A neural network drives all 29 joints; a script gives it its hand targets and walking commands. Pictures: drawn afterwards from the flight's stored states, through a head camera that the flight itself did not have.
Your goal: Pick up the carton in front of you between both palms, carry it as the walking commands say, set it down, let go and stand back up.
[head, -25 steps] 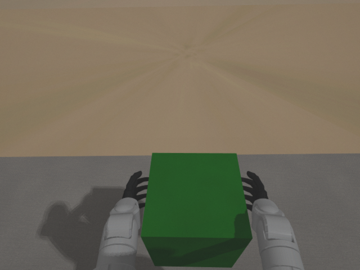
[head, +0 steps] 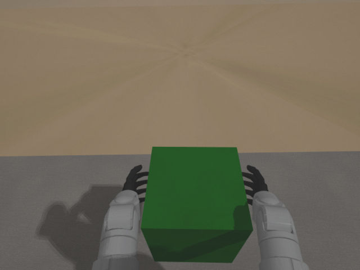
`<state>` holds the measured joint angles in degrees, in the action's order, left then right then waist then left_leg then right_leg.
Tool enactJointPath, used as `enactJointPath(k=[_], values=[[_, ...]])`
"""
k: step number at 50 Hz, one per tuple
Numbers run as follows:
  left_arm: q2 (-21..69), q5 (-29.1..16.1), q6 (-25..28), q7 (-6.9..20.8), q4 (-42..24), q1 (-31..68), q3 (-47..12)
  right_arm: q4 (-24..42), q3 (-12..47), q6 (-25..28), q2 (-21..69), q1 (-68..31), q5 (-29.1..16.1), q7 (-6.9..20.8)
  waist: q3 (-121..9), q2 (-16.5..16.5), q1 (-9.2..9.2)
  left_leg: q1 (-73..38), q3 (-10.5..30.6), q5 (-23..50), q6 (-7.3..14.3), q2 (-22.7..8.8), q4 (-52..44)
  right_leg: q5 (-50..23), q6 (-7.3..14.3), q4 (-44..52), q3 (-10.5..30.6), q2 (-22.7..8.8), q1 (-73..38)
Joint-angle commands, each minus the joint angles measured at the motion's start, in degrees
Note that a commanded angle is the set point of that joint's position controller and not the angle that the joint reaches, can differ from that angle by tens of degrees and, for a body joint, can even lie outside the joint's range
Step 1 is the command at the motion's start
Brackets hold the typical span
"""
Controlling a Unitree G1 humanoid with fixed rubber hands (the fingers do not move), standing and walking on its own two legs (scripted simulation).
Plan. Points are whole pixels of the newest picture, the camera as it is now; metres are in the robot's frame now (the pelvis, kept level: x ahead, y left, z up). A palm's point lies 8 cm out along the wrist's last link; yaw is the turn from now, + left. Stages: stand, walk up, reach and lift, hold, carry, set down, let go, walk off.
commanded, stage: reach and lift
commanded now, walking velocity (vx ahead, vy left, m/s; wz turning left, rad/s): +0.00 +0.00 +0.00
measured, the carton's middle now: (193, 207) +0.31 +0.00 -0.05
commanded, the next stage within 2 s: hold in 0.50 s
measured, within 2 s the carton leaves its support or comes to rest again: neither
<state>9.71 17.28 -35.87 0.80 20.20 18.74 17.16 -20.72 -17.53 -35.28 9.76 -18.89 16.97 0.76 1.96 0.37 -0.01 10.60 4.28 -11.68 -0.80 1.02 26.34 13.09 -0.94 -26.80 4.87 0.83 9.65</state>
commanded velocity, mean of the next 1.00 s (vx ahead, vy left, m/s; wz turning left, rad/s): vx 0.00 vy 0.00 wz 0.00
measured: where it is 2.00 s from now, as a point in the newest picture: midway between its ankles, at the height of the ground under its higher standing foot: outside the picture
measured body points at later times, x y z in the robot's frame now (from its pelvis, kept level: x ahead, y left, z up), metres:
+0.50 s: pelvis +0.02 +0.00 +0.01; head -0.01 +0.00 +0.45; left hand +0.31 +0.15 +0.03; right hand +0.32 -0.15 +0.03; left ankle +0.03 +0.13 -0.74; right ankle +0.02 -0.13 -0.74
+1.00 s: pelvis +0.00 +0.00 +0.00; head -0.04 +0.00 +0.45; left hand +0.30 +0.15 +0.04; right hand +0.30 -0.15 +0.04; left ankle +0.03 +0.13 -0.74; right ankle +0.02 -0.13 -0.74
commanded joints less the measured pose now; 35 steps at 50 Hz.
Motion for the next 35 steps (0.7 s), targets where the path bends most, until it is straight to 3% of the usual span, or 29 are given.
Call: enactJointPath(k=[1, 13, 24, 30, 35], values=[[55.2, -13.66, 1.46, 13.39, -1.16, 29.93, -33.53, 0.87, 33.12, 1.25, 54.05, -30.0, -13.32, 13.96, -18.08, -0.56, -0.07, -8.61, -0.93, 7.35, 0.31, 4.4, -4.37, -6.64, 0.9, 5.32, -1.61, 4.83, -2.64], [53.72, -15.52, -0.12, 12.83, -6.93, 23.93, -35.75, 6.17, 35.23, -0.38, 53.33, -23.71, -14.86, 13.28, -18.42, -0.45, -0.21, -11.63, -0.47, 15.29, 0.07, 4.75, -5.57, -14.69, 0.33, 6.69, -0.93, 5.13, -6.11], [52.51, -16.21, -1.52, 12.89, -9.47, 23.42, -36.45, 8.64, 36.3, -1.84, 53.1, -22.84, -15.62, 12.78, -16.84, -0.01, -0.3, -11.52, -0.55, 14.13, 0.21, 5.04, -6.21, -14.51, 0.1, 7.37, -0.66, 4.97, -7.04], [52.09, -18.87, -3.73, 12.37, -15.81, 21.58, -40.93, 15.08, 40.39, -4.19, 52.55, -20.62, -17.98, 12.06, -19.59, 0.04, 0.27, -14.02, -0.08, 18.44, 0.02, 4.98, -6.94, -19.44, -0.19, 8.09, -0.2, 4.82, -10.2], [48.89, -16.24, -6.15, 11.82, -13.35, 20.09, -36.81, 12.72, 36.58, -6.54, 49.02, -19.64, -15.87, 11.87, -10.73, -0.1, -0.01, -11.14, -0.67, 8.63, 0.23, 4.69, -8.75, -9.08, 0.36, 9.73, -0.78, 4.55, -6.78]])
